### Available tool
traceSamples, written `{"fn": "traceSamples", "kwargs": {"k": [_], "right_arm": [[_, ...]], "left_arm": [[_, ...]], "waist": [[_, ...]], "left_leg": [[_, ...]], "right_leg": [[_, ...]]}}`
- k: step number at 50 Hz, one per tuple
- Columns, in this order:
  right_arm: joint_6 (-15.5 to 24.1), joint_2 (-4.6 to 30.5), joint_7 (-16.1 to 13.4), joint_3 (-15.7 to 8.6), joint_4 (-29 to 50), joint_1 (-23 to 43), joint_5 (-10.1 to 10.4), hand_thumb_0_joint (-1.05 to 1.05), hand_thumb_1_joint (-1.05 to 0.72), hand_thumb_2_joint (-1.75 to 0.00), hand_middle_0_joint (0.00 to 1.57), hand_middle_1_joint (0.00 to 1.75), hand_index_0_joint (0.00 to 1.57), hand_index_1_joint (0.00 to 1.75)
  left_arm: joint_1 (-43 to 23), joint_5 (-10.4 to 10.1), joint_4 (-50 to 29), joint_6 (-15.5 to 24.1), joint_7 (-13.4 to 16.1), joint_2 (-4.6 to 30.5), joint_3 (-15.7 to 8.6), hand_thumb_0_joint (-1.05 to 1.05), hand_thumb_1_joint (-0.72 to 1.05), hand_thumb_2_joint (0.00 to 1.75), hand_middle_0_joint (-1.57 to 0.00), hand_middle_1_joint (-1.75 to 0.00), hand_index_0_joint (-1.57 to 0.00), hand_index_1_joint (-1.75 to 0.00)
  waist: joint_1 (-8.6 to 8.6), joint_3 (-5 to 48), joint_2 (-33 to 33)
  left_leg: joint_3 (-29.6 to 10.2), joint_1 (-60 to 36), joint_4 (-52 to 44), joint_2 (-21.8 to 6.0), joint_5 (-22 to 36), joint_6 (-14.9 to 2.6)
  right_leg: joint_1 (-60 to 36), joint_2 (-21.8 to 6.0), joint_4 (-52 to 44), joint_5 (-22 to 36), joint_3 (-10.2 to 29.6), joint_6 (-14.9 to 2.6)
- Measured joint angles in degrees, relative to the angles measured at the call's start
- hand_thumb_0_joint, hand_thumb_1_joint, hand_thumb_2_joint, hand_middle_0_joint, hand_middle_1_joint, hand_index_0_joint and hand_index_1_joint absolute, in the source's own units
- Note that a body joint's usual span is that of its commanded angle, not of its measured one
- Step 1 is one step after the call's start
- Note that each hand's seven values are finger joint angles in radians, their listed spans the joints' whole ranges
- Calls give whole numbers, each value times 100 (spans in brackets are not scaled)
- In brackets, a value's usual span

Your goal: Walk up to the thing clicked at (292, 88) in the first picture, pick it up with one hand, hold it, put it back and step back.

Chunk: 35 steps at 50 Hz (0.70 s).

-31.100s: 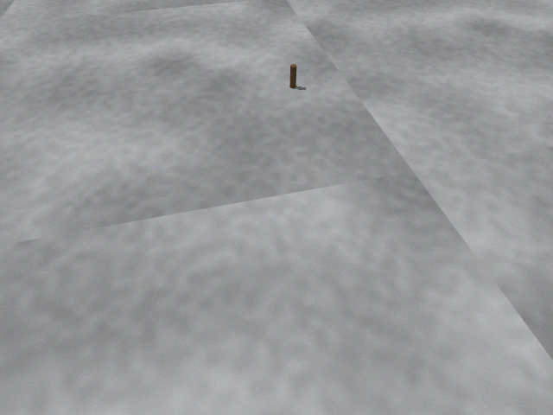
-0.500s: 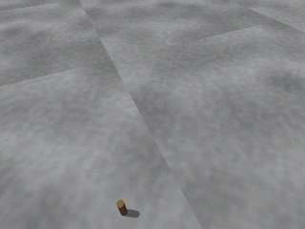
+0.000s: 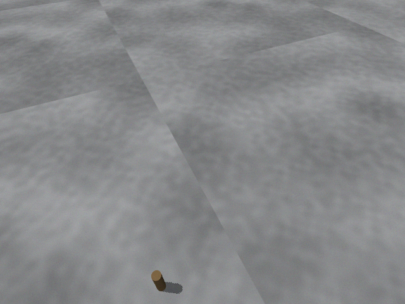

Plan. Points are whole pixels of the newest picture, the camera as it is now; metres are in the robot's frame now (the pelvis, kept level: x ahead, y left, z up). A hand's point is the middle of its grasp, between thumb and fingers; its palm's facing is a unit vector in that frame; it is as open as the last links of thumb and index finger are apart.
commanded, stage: stand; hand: left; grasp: from the side
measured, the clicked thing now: (158, 281) +0.38 +0.22 -0.70
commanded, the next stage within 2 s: step back in 0.60 s
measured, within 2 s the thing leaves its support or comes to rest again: neither
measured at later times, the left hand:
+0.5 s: hand out of the picture +0.07 +0.25 -0.16, palm faces -0.01 -0.94 -0.33, open 7.4 cm
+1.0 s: hand out of the picture +0.03 +0.25 -0.16, palm faces -0.03 -0.91 -0.42, open 7.4 cm
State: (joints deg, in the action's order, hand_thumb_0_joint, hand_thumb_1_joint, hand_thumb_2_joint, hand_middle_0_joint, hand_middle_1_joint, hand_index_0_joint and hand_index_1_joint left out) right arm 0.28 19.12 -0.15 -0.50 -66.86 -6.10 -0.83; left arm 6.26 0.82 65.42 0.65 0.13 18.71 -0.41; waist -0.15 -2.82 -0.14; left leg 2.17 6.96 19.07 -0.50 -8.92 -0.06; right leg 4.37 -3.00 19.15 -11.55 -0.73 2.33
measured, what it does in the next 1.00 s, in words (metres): lifts its left foot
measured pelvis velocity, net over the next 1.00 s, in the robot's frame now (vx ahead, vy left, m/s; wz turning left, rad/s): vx -0.06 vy -0.02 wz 0.00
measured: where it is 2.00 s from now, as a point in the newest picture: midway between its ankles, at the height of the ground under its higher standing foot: outside the picture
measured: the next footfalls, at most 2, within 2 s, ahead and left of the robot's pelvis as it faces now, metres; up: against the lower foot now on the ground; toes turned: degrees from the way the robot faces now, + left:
left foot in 1.14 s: -0.09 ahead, +0.11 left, +0.00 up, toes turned +1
right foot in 1.56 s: -0.17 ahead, -0.12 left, +0.00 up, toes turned +0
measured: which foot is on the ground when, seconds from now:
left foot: down 0.00-0.84, up 0.86-1.00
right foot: down 0.00-1.00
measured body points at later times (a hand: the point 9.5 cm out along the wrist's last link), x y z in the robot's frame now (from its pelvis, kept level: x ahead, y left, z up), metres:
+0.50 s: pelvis +0.01 +0.00 +0.00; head +0.01 +0.00 +0.45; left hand +0.07 +0.30 -0.14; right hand +0.08 -0.30 -0.13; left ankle +0.02 +0.12 -0.75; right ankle -0.01 -0.14 -0.75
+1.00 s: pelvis -0.06 -0.02 -0.02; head +0.01 -0.04 +0.42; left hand +0.03 +0.30 -0.13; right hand +0.06 -0.34 -0.15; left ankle -0.09 +0.11 -0.67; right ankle -0.02 -0.14 -0.75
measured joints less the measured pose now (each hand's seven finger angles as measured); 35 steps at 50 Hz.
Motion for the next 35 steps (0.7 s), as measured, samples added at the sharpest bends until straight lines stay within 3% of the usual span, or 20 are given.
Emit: {"fn": "traceSamples", "kwargs": {"k": [30, 35], "right_arm": [[-10, 23, 22, -15, 3, 29, 13, 1, -90, -90, 20, 30, 21, 30], [-135, 74, 81, -117, 334, 178, 113, 1, -90, -90, 20, 30, 21, 30]], "left_arm": [[125, -4, -18, -23, -34, 37, -16, 0, 91, 90, -21, -30, -20, -30], [-6, -140, -336, -109, -14, 184, -159, 0, 90, 90, -21, -30, -21, -30]], "waist": [[11, 0, 36], [-8, -258, 94]], "left_leg": [[18, -58, -70, -13, -19, 6], [21, 390, 433, -10, -143, -28]], "right_leg": [[-65, 13, -106, 9, 15, -7], [502, 2, 649, -225, 40, -93]]}}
